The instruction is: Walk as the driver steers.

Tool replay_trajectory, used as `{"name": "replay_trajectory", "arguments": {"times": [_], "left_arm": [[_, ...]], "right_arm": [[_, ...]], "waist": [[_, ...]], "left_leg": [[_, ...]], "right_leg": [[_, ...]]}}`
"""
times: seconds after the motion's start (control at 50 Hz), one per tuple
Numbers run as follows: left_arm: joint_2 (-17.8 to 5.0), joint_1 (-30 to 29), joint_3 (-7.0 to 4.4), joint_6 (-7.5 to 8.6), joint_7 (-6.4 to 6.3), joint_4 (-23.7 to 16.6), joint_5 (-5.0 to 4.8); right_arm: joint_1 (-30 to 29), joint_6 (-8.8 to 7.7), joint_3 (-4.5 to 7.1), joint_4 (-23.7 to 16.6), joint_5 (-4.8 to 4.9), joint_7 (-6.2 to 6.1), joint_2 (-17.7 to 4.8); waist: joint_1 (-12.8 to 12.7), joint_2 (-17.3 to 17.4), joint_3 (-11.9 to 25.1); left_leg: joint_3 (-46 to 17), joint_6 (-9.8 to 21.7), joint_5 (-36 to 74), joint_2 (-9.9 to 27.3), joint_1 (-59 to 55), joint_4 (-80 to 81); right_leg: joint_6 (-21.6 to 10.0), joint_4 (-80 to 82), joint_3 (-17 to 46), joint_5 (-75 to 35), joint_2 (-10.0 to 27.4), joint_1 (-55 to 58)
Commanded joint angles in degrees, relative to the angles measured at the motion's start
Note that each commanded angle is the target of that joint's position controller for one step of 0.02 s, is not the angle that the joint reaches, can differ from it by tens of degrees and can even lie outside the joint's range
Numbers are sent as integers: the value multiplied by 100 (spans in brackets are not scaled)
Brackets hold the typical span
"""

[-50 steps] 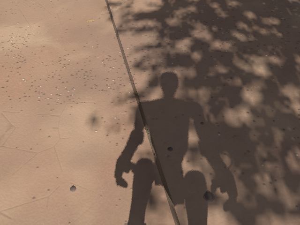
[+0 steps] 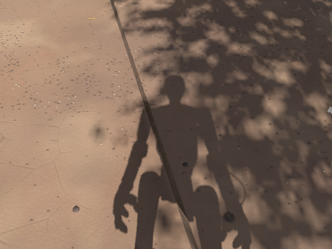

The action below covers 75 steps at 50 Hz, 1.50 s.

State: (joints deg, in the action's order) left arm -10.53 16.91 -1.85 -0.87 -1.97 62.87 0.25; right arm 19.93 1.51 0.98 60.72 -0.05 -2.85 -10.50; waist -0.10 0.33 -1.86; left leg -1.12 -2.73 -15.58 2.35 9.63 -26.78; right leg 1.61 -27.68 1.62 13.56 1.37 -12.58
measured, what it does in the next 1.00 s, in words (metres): walks ahead: left foot, then right foot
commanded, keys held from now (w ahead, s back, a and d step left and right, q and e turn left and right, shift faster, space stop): w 1.00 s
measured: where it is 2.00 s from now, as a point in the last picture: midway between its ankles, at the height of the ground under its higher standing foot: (137, 145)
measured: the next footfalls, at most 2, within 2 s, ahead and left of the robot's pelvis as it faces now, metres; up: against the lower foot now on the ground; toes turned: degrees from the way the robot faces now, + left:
left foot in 0.28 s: +0.06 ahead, +0.17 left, +0.00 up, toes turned +3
right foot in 0.72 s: +0.39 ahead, -0.03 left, +0.00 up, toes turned -1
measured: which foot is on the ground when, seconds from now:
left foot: down 0.00-0.04, up 0.06-0.26, down 0.28-0.74, up 0.76-1.00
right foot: down 0.00-0.26, up 0.28-0.70, down 0.72-1.00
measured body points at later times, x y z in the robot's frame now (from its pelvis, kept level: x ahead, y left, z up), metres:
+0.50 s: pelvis +0.12 +0.08 +0.00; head +0.12 +0.09 +0.45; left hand +0.23 +0.32 -0.13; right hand +0.01 -0.13 -0.14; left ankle +0.02 +0.17 -0.74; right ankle +0.18 -0.06 -0.63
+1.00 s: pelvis +0.39 +0.05 +0.01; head +0.39 +0.04 +0.46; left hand +0.32 +0.29 -0.14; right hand +0.51 -0.19 -0.13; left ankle +0.46 +0.23 -0.61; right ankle +0.35 -0.03 -0.74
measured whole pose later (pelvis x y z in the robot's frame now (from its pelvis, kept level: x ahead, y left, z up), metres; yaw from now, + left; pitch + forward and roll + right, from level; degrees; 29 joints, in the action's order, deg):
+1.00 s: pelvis +0.39 +0.05 +0.01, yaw +1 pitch +0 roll +0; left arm -10.5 24.9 -1.7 4.2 0.8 61.8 1.1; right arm 12.3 -3.0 4.0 49.9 1.0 -0.8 -12.9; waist -2.8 2.2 0.6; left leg -2.0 0.5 -6.5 7.7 44.4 -73.2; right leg -3.5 -20.1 -2.9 14.2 -2.6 -6.3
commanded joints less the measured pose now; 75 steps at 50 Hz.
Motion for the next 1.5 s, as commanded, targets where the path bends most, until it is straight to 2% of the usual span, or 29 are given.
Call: {"name": "replay_trajectory", "arguments": {"times": [0.02, 0.12, 0.16, 0.22, 0.26, 0.28, 0.3, 0.32, 0.36, 0.44, 0.6, 0.66, 0.7, 0.72, 0.74, 0.76, 0.8, 0.82, 0.86, 1.02, 1.2, 1.26, 1.28, 1.3, 1.32, 1.34, 1.38, 1.4, 1.5], "left_arm": [[-795, 403, -164, -16, -66, -127, -53], [-1372, 830, -401, 231, -113, -251, -54], [-1156, 189, -351, 341, -104, -491, -181], [-1257, -192, -375, 182, -77, -608, -240], [-935, -159, -270, 168, -36, -651, -102], [-301, -21, -99, 239, 37, -682, -33], [176, 318, -10, 447, 91, -799, -97], [-196, 39, -81, 595, 127, -957, -376], [-523, -570, -121, 672, 128, -1077, -262], [-615, -391, -204, 621, 230, -933, -107], [-130, -2085, 70, 584, 443, -1718, -131], [-398, -1746, -30, 623, 483, -1745, -126], [-945, -269, -293, 610, 475, -1355, -177], [-1246, 732, -436, 550, 464, -927, -176], [-1763, 1304, -514, 481, 371, -776, -96], [-1570, 1350, -456, 543, 370, -740, 83], [-753, 252, -263, 616, 401, -813, -64], [-574, -10, -197, 637, 461, -811, -45], [-334, -185, -103, 644, 473, -741, 36], [-781, 814, -63, 581, 101, -441, 118], [-1037, 1350, -232, 474, 3, -443, -118], [-1294, 1073, -348, 445, 25, -469, -150], [-1227, 1049, -330, 458, 43, -486, -141], [-299, 1959, -85, 518, 124, -506, -29], [-90, 2116, 11, 703, 218, -285, -140], [-488, 1517, -155, 782, 258, -424, -279], [-649, 258, -222, 771, 194, -880, -253], [-470, 232, -224, 696, 183, -934, -219], [10, 78, -41, 381, 125, -1419, -283]], "right_arm": [[395, -13, 89, -89, 63, -76, -479], [-254, -267, 101, -629, 145, 46, -339], [109, -329, 120, -641, 164, 86, -331], [937, -397, 193, -277, 101, 121, -281], [1450, -384, 267, 0, 162, 118, -289], [1779, -410, 330, -57, 147, 99, -632], [2169, -501, 381, -134, 66, 184, -1378], [1984, -640, 291, -16, -26, 259, -1149], [1066, -747, 111, -157, -33, 320, -665], [1134, -657, -11, -137, -72, 255, -349], [1439, -454, 118, -128, 78, 28, -770], [1483, -343, 145, -99, 24, 11, -802], [1125, -287, 208, -197, 31, 58, -987], [865, -375, 200, -356, 1, 143, -933], [691, -480, 84, -601, -171, 216, -401], [1331, -645, -11, -484, 82, 241, 244], [593, -802, 169, -730, 297, 295, -418], [487, -753, 217, -715, 285, 243, -452], [687, -568, 312, -693, 242, 184, -454], [-1094, -450, 280, -1511, 17, 237, -311], [-2090, -498, 294, -2019, 171, 520, -394], [-768, -540, 578, -1769, 126, 507, -953], [204, -527, 675, -1506, 136, 447, -1185], [950, -520, 823, -1260, 26, 423, -1904], [1218, -489, 711, -1104, -3, 460, -1657], [799, -491, 556, -1100, -84, 479, -1108], [-57, -528, 339, -1126, -35, 534, -531], [-124, -557, 233, -992, -111, 575, -231], [-145, -593, 15, -583, -144, 524, -185]], "waist": [[-62, -261, -310], [-321, -1236, -626], [75, -1075, -480], [459, -891, -280], [671, -98, -425], [719, 1401, -117], [535, 2610, 258], [421, 1628, -230], [279, 472, -806], [155, 545, -516], [256, 555, -739], [-79, 857, -192], [-824, 985, 719], [-1116, 689, 1169], [-980, -970, 1477], [-693, -1549, 1901], [-368, -534, 263], [-177, -75, 74], [145, -352, -88], [-185, -381, -362], [-345, -709, -596], [463, -915, 380], [904, -765, 978], [566, 1067, 2134], [697, 1835, 2951], [647, 1189, 2156], [390, 261, 829], [240, 432, 664], [-281, 393, -136]], "left_leg": [[448, 173, -1364, -300, 747, 73], [-188, 436, -1570, 220, 2511, -3467], [-368, 576, -1555, 476, 2337, -3083], [651, 535, -601, -116, 136, -1001], [965, 284, -150, -501, -760, -193], [-987, 588, -1106, 704, -1267, 546], [-4026, 1561, -1477, 2102, -1379, 1756], [-4919, 2008, -2909, 2419, -947, 2327], [-2953, 1607, -1765, 1771, -668, 1742], [-927, 1202, 814, 901, -522, 1806], [-437, 1322, 2381, 1413, -1100, 1986], [-179, 1153, 5142, 1321, -2017, 1026], [107, 997, 6194, 1019, -1684, -590], [187, 829, 5010, 688, -419, -1686], [180, 581, 580, -163, 1239, -3849], [-844, 479, -1393, -797, 2541, -5411], [-785, 604, -592, -141, 3150, -5895], [-607, 590, -179, 123, 2972, -5928], [-469, 571, 335, 381, 2586, -5782], [66, 140, 1692, 654, 3868, -3358], [325, 515, 1717, 160, 2955, -637], [591, 907, 1434, -343, 806, -235], [302, 1008, 1800, -53, -975, -370], [-2086, 1884, 1612, 1556, -3490, -367], [-4273, 2428, 761, 2151, -3671, 1095], [-3512, 2063, 333, 1883, -2926, 1077], [-1823, 1680, 1268, 1436, -1144, 1034], [-1541, 1652, 1531, 1295, -645, 1024], [-851, 1536, 564, 1055, 838, 1551]], "right_leg": [[-384, 691, 142, 2261, 70, -124], [-1626, 1985, 3193, 3543, 2211, -314], [-1187, 1760, 2473, 2929, 1881, -488], [-792, 1148, 823, 2450, 984, -1541], [-716, -330, 189, 2332, 511, -2166], [-360, -2808, -463, 1790, 41, -2994], [-323, -4734, -213, 1818, -379, -3908], [-460, -5765, 303, 1325, 45, -4476], [-560, -6156, 154, 431, 440, -4922], [-434, -4503, -181, -546, 519, -3763], [-435, -1857, -360, -521, 305, -3328], [-696, -961, -558, -137, -127, -2343], [-986, -171, -574, -578, -394, -180], [-997, -301, -364, -1031, -161, 1671], [-1305, 39, 1902, -872, 1311, 2861], [-2190, 1168, 4563, -151, 2282, 3290], [-1821, 1422, 3102, 375, 1913, 1565], [-1612, 1520, 2517, 78, 1757, 912], [-1341, 1646, 1481, -263, 1290, 21], [-1340, 1720, 514, -1975, 1050, 199], [-978, 1678, 140, -2525, 1536, 1728], [-716, 10, -105, -5064, 1250, 1883], [-540, -1247, -232, -4326, 972, 830], [-231, -3724, -371, -1354, 22, -1390], [-112, -5712, 354, 1792, -646, -2062], [-258, -6745, 615, 1619, -242, -2729], [-449, -6950, 74, 1017, 243, -3118], [-572, -7470, 16, 904, 341, -3163], [-701, -8082, 65, 514, 410, -4294]]}}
